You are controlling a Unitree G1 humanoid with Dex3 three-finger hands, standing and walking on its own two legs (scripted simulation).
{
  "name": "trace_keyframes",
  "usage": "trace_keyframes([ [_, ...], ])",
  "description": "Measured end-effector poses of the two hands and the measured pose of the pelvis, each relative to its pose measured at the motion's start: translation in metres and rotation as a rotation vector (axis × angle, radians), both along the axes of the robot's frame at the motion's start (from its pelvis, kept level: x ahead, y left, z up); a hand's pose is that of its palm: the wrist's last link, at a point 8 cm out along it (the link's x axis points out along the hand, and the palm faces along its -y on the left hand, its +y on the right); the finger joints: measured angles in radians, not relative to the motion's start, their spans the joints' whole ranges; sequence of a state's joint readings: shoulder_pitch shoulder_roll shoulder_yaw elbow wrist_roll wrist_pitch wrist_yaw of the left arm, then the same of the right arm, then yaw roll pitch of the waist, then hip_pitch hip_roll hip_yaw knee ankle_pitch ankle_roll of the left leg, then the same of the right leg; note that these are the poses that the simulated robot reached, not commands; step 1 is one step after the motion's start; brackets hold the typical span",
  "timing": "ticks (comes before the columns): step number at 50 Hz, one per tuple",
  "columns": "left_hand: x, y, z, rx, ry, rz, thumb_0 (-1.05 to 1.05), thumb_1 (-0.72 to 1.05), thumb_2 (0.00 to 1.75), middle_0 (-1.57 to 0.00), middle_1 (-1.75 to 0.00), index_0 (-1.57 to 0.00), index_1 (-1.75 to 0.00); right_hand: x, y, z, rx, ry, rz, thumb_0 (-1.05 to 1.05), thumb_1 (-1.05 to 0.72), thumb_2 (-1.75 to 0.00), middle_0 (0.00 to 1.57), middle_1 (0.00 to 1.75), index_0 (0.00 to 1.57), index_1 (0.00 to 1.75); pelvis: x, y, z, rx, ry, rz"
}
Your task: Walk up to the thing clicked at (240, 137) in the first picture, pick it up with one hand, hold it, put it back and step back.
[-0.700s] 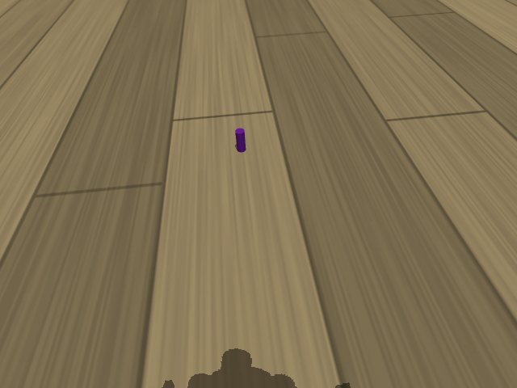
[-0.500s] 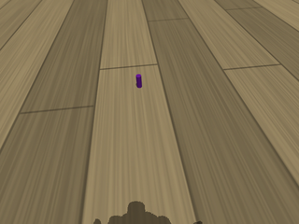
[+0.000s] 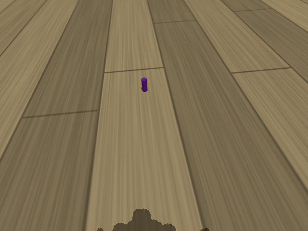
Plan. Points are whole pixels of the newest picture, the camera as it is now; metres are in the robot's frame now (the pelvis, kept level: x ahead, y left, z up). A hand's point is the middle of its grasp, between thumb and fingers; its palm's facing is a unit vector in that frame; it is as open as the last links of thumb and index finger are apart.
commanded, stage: stand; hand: left
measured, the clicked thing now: (144, 84) +1.52 +0.18 -0.71
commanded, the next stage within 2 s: walk up in 0.42 s
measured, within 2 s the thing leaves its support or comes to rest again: neither
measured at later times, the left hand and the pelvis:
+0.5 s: hand out of the picture +0.08 +0.25 -0.15, palm faces -0.03 -0.94 -0.33, open 7.4 cm; pelvis +0.01 +0.00 +0.00, yaw -1 degrees
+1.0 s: hand (97, 224) +0.17 +0.20 -0.13, palm faces +0.04 -0.92 -0.40, open 7.4 cm; pelvis +0.15 -0.08 +0.00, yaw +1 degrees
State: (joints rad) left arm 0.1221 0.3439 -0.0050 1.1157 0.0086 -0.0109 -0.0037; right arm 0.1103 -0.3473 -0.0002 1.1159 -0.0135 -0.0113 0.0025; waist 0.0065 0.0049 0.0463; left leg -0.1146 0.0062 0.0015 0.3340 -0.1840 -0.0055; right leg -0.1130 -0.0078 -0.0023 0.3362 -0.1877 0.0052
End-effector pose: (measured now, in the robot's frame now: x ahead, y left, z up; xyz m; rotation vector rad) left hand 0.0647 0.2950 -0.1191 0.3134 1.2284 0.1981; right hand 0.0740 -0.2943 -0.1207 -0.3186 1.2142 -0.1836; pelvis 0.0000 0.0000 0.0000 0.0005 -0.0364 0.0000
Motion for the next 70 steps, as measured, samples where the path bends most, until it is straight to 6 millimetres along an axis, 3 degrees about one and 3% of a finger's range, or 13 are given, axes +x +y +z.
trace_keyframes([
  [24,0.004,0.001,0.002,-0.011,-0.021,-0.012,0.00,0.91,0.89,-0.21,-0.30,-0.20,-0.30,-0.002,-0.007,0.002,0.009,-0.020,-0.006,0.00,-0.90,-0.89,0.20,0.30,0.20,0.30,0.005,-0.003,-0.001,0.007,0.008,-0.006],
  [30,0.028,0.008,0.012,0.037,-0.021,-0.059,0.01,0.91,0.89,-0.21,-0.30,-0.20,-0.30,-0.012,-0.041,0.002,-0.007,-0.050,-0.054,0.00,-0.90,-0.89,0.21,0.30,0.20,0.30,0.020,-0.020,-0.007,0.029,0.012,-0.036],
  [33,0.050,0.002,0.021,0.064,-0.039,-0.082,0.01,0.91,0.89,-0.21,-0.30,-0.20,-0.30,-0.016,-0.066,-0.002,-0.012,-0.018,-0.082,0.00,-0.90,-0.89,0.21,0.30,0.20,0.30,0.035,-0.035,-0.009,0.036,0.003,-0.046],
  [36,0.072,-0.008,0.025,0.106,-0.092,-0.086,0.01,0.91,0.89,-0.21,-0.30,-0.20,-0.30,-0.008,-0.094,-0.015,-0.023,0.015,-0.087,0.00,-0.90,-0.89,0.21,0.30,0.20,0.30,0.054,-0.053,-0.020,0.021,-0.013,-0.041],
  [39,0.077,-0.019,0.029,0.126,-0.133,-0.051,0.00,0.91,0.89,-0.20,-0.30,-0.20,-0.30,0.017,-0.107,-0.020,-0.025,0.041,-0.068,0.01,-0.91,-0.89,0.20,0.30,0.20,0.30,0.071,-0.066,-0.021,0.008,-0.019,-0.022],
  [46,0.083,-0.047,0.034,0.088,-0.080,0.017,0.00,0.91,0.89,-0.21,-0.30,-0.20,-0.30,0.104,-0.111,-0.002,0.018,-0.043,0.014,0.01,-0.91,-0.89,0.20,0.29,0.20,0.30,0.120,-0.079,-0.004,-0.009,-0.019,-0.002],
  [51,0.105,-0.055,0.024,0.059,-0.050,0.050,0.01,0.90,0.89,-0.21,-0.30,-0.20,-0.30,0.164,-0.108,0.005,0.017,-0.045,0.065,0.00,-0.91,-0.89,0.20,0.29,0.20,0.30,0.163,-0.082,-0.004,-0.018,-0.010,0.018],
  [55,0.132,-0.052,0.009,0.037,-0.020,0.072,0.01,0.90,0.89,-0.21,-0.30,-0.20,-0.30,0.224,-0.098,0.006,0.005,-0.049,0.110,0.01,-0.91,-0.89,0.20,0.30,0.20,0.30,0.204,-0.078,-0.011,-0.032,-0.005,0.034],
  [62,0.201,-0.036,-0.024,0.013,0.059,0.082,0.01,0.91,0.89,-0.21,-0.30,-0.20,-0.30,0.344,-0.069,0.006,-0.031,-0.187,0.158,0.01,-0.91,-0.89,0.20,0.30,0.20,0.30,0.283,-0.057,-0.031,-0.003,0.002,0.027],
  [65,0.248,-0.036,-0.018,0.004,0.038,0.036,0.01,0.91,0.89,-0.21,-0.30,-0.20,-0.30,0.368,-0.062,0.015,-0.017,-0.236,0.117,0.00,-0.91,-0.89,0.20,0.30,0.20,0.30,0.311,-0.055,-0.024,0.003,-0.003,0.019],
  [70,0.332,-0.038,0.000,0.001,-0.056,-0.032,0.01,0.91,0.89,-0.21,-0.30,-0.20,-0.30,0.388,-0.068,0.022,-0.016,-0.210,0.089,0.00,-0.90,-0.89,0.21,0.30,0.20,0.30,0.359,-0.059,-0.013,0.016,-0.006,0.000],
])
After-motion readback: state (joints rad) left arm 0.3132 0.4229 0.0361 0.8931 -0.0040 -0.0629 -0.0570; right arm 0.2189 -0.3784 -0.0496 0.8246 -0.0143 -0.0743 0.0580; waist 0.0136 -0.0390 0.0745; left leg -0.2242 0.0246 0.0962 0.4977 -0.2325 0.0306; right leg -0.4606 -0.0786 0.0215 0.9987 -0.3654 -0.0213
